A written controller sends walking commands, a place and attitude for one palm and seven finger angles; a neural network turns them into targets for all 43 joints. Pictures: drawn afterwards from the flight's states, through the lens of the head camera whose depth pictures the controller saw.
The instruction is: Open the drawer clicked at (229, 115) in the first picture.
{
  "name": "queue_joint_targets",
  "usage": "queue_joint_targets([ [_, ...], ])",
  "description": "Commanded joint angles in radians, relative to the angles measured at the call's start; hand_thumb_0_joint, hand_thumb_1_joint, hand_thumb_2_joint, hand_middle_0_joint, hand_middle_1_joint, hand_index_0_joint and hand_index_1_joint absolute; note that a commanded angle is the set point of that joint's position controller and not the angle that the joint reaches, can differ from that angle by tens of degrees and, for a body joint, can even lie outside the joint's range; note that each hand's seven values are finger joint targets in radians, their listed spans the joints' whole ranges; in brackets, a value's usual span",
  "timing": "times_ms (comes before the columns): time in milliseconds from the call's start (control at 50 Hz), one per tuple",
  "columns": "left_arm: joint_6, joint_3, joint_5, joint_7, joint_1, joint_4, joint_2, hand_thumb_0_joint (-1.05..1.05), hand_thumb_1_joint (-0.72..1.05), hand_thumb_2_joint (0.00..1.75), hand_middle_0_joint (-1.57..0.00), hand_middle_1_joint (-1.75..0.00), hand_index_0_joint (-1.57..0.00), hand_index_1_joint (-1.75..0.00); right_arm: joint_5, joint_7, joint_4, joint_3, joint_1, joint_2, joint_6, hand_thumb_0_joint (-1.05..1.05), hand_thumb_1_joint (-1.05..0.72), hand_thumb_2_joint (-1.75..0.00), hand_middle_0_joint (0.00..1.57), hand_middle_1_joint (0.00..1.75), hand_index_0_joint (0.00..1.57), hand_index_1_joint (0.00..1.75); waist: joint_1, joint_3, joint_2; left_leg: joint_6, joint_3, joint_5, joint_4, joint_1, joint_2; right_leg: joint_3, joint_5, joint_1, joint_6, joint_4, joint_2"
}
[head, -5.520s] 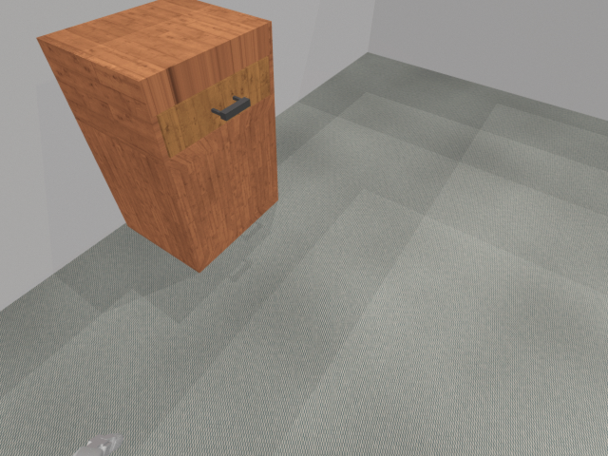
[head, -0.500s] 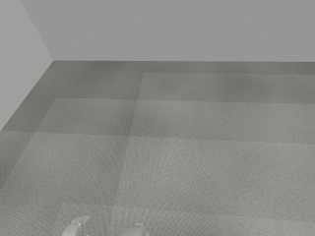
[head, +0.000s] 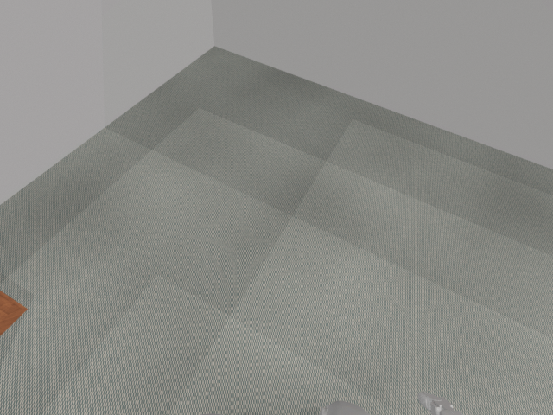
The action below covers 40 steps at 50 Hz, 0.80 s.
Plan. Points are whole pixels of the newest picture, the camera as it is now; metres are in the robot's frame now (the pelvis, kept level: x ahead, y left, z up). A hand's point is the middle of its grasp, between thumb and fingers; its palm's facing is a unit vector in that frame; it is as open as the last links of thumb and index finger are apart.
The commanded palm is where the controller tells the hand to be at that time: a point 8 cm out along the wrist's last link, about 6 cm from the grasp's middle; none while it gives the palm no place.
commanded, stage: turn to face it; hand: left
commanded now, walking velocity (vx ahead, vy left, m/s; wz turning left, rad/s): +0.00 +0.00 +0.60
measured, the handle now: out of the picture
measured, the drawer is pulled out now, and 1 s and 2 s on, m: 0.00 0.00 0.00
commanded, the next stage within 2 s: take the last steps up to it in 1.66 s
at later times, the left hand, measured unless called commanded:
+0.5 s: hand out of the picture +0.03 +0.17 -0.13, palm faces +0.29 -0.91 -0.29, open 7.4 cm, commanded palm none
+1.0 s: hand out of the picture -0.10 +0.24 -0.16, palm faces +0.59 -0.77 -0.25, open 7.4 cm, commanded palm none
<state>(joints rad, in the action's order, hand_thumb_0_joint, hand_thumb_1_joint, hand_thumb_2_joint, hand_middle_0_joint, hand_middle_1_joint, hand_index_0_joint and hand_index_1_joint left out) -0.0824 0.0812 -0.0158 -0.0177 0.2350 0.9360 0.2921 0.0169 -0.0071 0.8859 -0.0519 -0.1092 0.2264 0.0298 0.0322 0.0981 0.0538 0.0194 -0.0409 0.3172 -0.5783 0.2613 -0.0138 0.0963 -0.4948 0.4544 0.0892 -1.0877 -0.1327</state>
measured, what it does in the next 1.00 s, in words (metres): steps on the spot, turning left: right foot, then left foot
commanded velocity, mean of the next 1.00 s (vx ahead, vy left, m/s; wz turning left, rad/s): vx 0.00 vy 0.00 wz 0.60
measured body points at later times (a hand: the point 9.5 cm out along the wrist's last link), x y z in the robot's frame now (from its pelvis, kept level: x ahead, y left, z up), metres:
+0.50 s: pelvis -0.01 -0.05 +0.01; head +0.02 -0.06 +0.46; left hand +0.01 +0.22 -0.11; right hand +0.12 -0.29 -0.15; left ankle -0.08 +0.09 -0.64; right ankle +0.03 -0.14 -0.73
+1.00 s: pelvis -0.05 +0.01 +0.01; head -0.04 +0.06 +0.46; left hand -0.13 +0.28 -0.14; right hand +0.16 -0.16 -0.11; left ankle -0.08 +0.07 -0.73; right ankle +0.03 -0.15 -0.64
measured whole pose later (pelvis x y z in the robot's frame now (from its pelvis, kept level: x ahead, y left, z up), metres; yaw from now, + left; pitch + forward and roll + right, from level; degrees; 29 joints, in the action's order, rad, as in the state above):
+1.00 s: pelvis -0.05 +0.01 +0.01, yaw +34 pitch +0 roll -2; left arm -0.07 0.08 -0.02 -0.01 0.17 0.91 0.28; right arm 0.01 0.00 0.91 -0.04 -0.19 0.21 0.03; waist 0.01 0.08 0.04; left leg 0.07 0.02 0.22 -0.45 0.23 0.05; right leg 0.01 -0.35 0.50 0.11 -1.13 -0.10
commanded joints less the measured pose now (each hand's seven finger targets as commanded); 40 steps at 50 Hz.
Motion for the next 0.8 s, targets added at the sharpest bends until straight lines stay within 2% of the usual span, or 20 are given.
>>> queue_joint_targets([
  [0,0.045,0.013,0.001,0.012,-0.034,-0.108,0.059,0.00,0.90,0.90,-0.20,-0.30,-0.20,-0.30,0.002,0.016,-0.056,-0.053,-0.017,0.217,-0.017,0.00,-0.90,-0.90,0.20,0.30,0.20,0.30,-0.041,-0.126,-0.218,0.122,0.201,-0.575,0.205,-0.128,-0.197,-0.064,0.089,0.082,0.017,-0.024,0.016],
  [100,0.047,0.006,0.005,0.005,-0.086,-0.143,0.046,0.00,0.90,0.90,-0.20,-0.30,-0.20,-0.30,0.006,0.011,-0.050,-0.062,-0.053,0.228,-0.010,0.00,-0.90,-0.90,0.20,0.30,0.20,0.30,-0.064,-0.125,-0.207,0.153,0.300,-0.483,0.207,-0.123,-0.209,-0.072,0.056,0.029,0.018,0.165,0.050],
  [160,0.057,0.003,0.008,0.002,-0.071,-0.153,0.041,0.00,0.90,0.90,-0.20,-0.30,-0.20,-0.30,0.008,0.009,-0.059,-0.069,-0.039,0.231,-0.005,0.00,-0.90,-0.90,0.20,0.30,0.20,0.30,-0.056,-0.139,-0.226,0.144,0.342,-0.530,0.166,-0.092,-0.192,-0.057,0.065,-0.071,0.008,0.324,0.088],
  [180,0.062,0.003,0.012,0.001,-0.051,-0.151,0.039,0.00,0.90,0.90,-0.20,-0.30,-0.20,-0.30,0.008,0.009,-0.063,-0.070,-0.026,0.234,-0.004,0.00,-0.90,-0.90,0.20,0.30,0.20,0.30,-0.046,-0.149,-0.249,0.138,0.358,-0.545,0.145,-0.072,-0.184,-0.056,0.085,-0.117,0.005,0.387,0.099],
  [220,0.074,0.009,0.013,-0.002,0.024,-0.136,0.057,0.00,0.90,0.90,-0.20,-0.30,-0.20,-0.30,0.000,0.007,-0.076,-0.071,0.002,0.219,-0.001,0.00,-0.90,-0.90,0.20,0.30,0.20,0.30,-0.002,-0.162,-0.207,0.092,0.354,-0.447,0.070,0.037,-0.139,-0.048,0.258,-0.294,-0.002,0.601,0.099],
  [240,0.087,0.020,0.004,-0.007,0.064,-0.130,0.105,0.00,0.90,0.90,-0.20,-0.30,-0.20,-0.30,-0.008,0.003,-0.081,-0.067,-0.009,0.177,-0.002,0.00,-0.90,-0.90,0.20,0.30,0.20,0.30,0.017,-0.187,-0.081,0.031,0.302,-0.259,-0.031,0.149,-0.068,-0.130,0.328,-0.434,-0.023,0.734,0.000],
  [260,0.097,0.040,-0.015,-0.017,0.077,-0.135,0.218,0.00,0.90,0.90,-0.20,-0.30,-0.20,-0.30,-0.014,-0.002,-0.104,-0.052,-0.033,0.095,-0.003,0.00,-0.90,-0.90,0.20,0.30,0.20,0.30,0.022,-0.189,0.253,-0.057,0.111,0.186,-0.297,0.349,0.092,-0.432,0.445,-0.533,-0.131,0.812,-0.300],
  [280,0.087,0.032,-0.006,-0.019,0.073,-0.144,0.226,0.00,0.90,0.90,-0.20,-0.30,-0.20,-0.30,-0.003,0.001,-0.112,-0.063,-0.008,0.141,0.004,0.00,-0.90,-0.90,0.20,0.30,0.20,0.30,0.029,-0.169,0.217,-0.056,0.129,0.305,-0.496,0.331,0.057,-0.452,0.486,-0.380,-0.217,0.810,-0.395],
  [300,0.087,0.023,-0.005,-0.019,0.011,-0.155,0.170,0.00,0.90,0.90,-0.20,-0.30,-0.20,-0.30,0.001,-0.005,-0.096,-0.068,-0.017,0.149,0.014,0.00,-0.90,-0.90,0.20,0.30,0.20,0.30,-0.003,-0.134,0.138,-0.051,0.156,0.224,-0.605,0.316,0.029,-0.358,0.383,-0.296,-0.222,0.818,-0.328],
  [320,0.086,0.017,-0.004,-0.019,-0.050,-0.167,0.143,0.00,0.90,0.90,-0.20,-0.30,-0.20,-0.30,0.003,-0.012,-0.070,-0.071,-0.028,0.144,0.023,0.00,-0.90,-0.90,0.20,0.30,0.20,0.30,-0.027,-0.089,0.166,-0.056,0.142,0.170,-0.658,0.312,0.012,-0.319,0.282,-0.230,-0.198,0.836,-0.279],
  [360,0.085,-0.001,-0.003,-0.016,-0.126,-0.187,0.094,0.00,0.90,0.90,-0.20,-0.30,-0.20,-0.30,0.006,-0.025,-0.033,-0.071,-0.079,0.140,0.031,0.00,-0.90,-0.90,0.20,0.30,0.20,0.30,-0.067,-0.049,0.126,-0.075,0.097,0.054,-0.705,0.304,-0.013,-0.167,0.292,-0.203,-0.167,0.814,-0.200],
  [380,0.089,-0.005,-0.004,-0.016,-0.115,-0.187,0.086,0.00,0.90,0.90,-0.20,-0.30,-0.20,-0.30,0.007,-0.029,-0.026,-0.065,-0.088,0.124,0.032,0.00,-0.90,-0.90,0.20,0.30,0.20,0.30,-0.067,-0.054,0.115,-0.084,0.078,0.028,-0.694,0.303,-0.011,-0.117,0.339,-0.224,-0.160,0.801,-0.179],
  [560,0.080,0.017,-0.017,-0.017,0.017,-0.121,0.143,0.00,0.90,0.90,-0.20,-0.30,-0.20,-0.30,-0.005,-0.031,-0.052,-0.039,0.024,0.087,0.025,0.00,-0.90,-0.90,0.20,0.30,0.20,0.30,0.014,-0.100,0.138,-0.097,-0.033,0.143,-0.283,0.213,-0.033,-0.024,0.521,-0.374,-0.212,0.730,-0.257],
  [600,0.075,0.026,-0.018,-0.015,0.026,-0.116,0.158,0.00,0.90,0.90,-0.20,-0.30,-0.20,-0.30,-0.009,-0.027,-0.051,-0.033,0.008,0.082,0.014,0.00,-0.90,-0.90,0.20,0.30,0.20,0.30,0.018,-0.133,0.174,-0.084,-0.058,0.150,-0.190,0.155,-0.023,-0.005,0.608,-0.385,-0.210,0.677,-0.267],
  [640,0.070,0.028,-0.013,-0.011,0.017,-0.105,0.163,0.00,0.90,0.90,-0.20,-0.30,-0.20,-0.30,-0.008,-0.023,-0.041,-0.034,-0.046,0.091,0.006,0.00,-0.90,-0.90,0.20,0.30,0.20,0.30,-0.010,-0.163,0.151,-0.073,-0.082,0.058,-0.049,0.064,-0.011,0.041,0.617,-0.367,-0.172,0.601,-0.260],
  [660,0.066,0.028,-0.006,-0.008,0.011,-0.104,0.149,0.00,0.90,0.90,-0.20,-0.30,-0.20,-0.30,-0.006,-0.023,-0.032,-0.039,-0.085,0.108,0.000,0.00,-0.90,-0.90,0.20,0.30,0.20,0.30,-0.033,-0.178,0.093,-0.063,-0.066,-0.048,0.078,-0.028,-0.011,0.075,0.572,-0.319,-0.132,0.520,-0.237],
  [680,0.058,0.026,0.004,-0.005,0.011,-0.116,0.122,0.00,0.90,0.90,-0.20,-0.30,-0.20,-0.30,-0.003,-0.022,-0.017,-0.054,-0.147,0.172,-0.010,0.00,-0.90,-0.90,0.20,0.30,0.20,0.30,-0.074,-0.209,-0.062,-0.032,0.048,-0.194,0.189,-0.188,-0.085,0.105,0.414,-0.168,-0.077,0.355,-0.185],
  [700,0.054,0.008,0.009,0.004,-0.023,-0.162,0.045,0.00,0.90,0.90,-0.20,-0.30,-0.20,-0.30,0.002,-0.013,-0.016,-0.084,-0.200,0.292,-0.017,0.00,-0.90,-0.90,0.20,0.30,0.20,0.30,-0.109,-0.194,-0.400,0.095,0.428,-0.558,0.238,-0.297,-0.364,0.115,-0.130,0.145,0.014,0.127,-0.032],
  [720,0.044,-0.002,-0.002,-0.001,-0.105,-0.186,0.053,0.00,0.90,0.90,-0.20,-0.30,-0.20,-0.30,-0.001,-0.004,0.010,-0.088,-0.263,0.320,-0.010,0.00,-0.90,-0.90,0.20,0.30,0.20,0.30,-0.140,-0.205,-0.325,0.183,0.448,-0.685,0.225,-0.264,-0.427,-0.005,-0.186,0.165,0.003,-0.009,-0.010],
  [780,0.039,0.014,-0.002,0.004,-0.113,-0.138,0.059,0.00,0.90,0.90,-0.20,-0.30,-0.20,-0.30,0.002,0.020,-0.019,-0.059,-0.116,0.227,-0.015,0.00,-0.90,-0.90,0.20,0.30,0.20,0.30,-0.078,-0.120,-0.260,0.129,0.315,-0.484,0.242,-0.137,-0.271,-0.085,0.037,0.163,-0.001,-0.107,-0.015],
])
